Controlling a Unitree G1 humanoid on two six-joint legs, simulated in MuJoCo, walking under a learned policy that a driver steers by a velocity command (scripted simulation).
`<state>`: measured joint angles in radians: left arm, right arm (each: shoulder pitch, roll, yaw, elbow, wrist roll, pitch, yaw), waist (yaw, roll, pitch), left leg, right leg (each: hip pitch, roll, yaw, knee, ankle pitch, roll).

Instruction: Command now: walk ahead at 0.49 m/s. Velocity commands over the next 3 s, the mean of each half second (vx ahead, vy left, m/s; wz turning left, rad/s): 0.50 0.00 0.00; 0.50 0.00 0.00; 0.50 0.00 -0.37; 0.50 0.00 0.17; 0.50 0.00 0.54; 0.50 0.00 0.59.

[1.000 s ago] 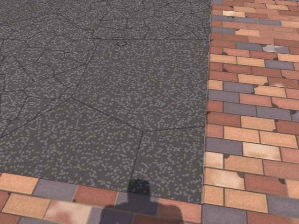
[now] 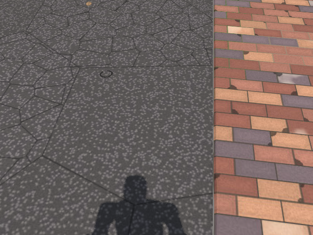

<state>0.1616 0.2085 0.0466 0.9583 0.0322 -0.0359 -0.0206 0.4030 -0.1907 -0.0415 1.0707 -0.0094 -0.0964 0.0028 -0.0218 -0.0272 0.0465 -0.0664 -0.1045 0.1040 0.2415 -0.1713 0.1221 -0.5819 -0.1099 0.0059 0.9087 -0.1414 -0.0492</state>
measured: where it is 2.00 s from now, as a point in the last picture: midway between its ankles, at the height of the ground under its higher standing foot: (176, 130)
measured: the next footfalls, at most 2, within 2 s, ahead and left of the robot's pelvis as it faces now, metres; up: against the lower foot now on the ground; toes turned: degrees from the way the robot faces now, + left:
right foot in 0.36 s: +0.37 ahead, -0.13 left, -0.05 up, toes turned -3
left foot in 0.86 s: +0.68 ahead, +0.01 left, -0.05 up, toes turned +4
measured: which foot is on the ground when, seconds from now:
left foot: down 0.00-0.36, up 0.38-0.84, down 0.86-1.00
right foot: up 0.00-0.34, down 0.36-0.84, up 0.86-1.00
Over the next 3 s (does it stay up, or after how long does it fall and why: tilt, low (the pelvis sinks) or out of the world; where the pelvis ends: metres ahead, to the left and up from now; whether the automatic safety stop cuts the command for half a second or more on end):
stays up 1.67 -0.04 -0.07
